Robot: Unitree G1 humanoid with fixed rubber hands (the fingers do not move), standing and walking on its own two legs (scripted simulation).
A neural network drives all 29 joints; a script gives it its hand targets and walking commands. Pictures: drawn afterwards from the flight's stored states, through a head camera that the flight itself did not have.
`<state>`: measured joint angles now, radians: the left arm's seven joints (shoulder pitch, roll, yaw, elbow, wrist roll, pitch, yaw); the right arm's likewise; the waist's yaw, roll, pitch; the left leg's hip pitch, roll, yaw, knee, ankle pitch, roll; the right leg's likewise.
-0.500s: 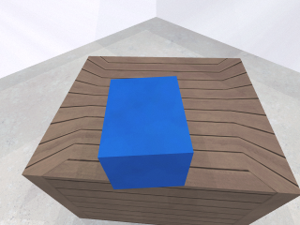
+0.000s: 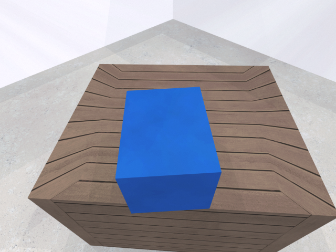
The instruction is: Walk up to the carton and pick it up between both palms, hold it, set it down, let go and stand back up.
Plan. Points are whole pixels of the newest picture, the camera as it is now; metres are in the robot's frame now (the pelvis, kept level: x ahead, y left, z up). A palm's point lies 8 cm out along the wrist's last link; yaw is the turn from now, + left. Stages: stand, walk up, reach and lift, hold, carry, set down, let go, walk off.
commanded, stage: walk up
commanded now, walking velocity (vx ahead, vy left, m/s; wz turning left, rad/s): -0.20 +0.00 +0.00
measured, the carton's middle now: (166, 147) +0.42 +0.03 -0.03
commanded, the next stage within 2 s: stand in 1.16 s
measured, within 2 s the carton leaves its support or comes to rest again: neither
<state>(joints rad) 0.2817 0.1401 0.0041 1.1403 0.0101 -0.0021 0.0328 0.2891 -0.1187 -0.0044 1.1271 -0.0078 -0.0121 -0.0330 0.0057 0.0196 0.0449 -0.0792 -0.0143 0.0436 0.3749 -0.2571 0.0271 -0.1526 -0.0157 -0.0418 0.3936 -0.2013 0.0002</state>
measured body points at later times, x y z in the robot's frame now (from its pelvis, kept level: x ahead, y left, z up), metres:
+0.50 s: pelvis -0.04 -0.05 -0.01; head -0.04 -0.09 +0.44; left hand -0.05 +0.17 -0.15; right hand +0.02 -0.27 -0.18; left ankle -0.05 +0.09 -0.73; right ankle -0.08 -0.12 -0.74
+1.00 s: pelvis -0.06 -0.04 +0.00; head -0.05 -0.04 +0.45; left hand -0.07 +0.17 -0.16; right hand -0.08 -0.25 -0.17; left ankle -0.09 +0.08 -0.74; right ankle -0.08 -0.12 -0.74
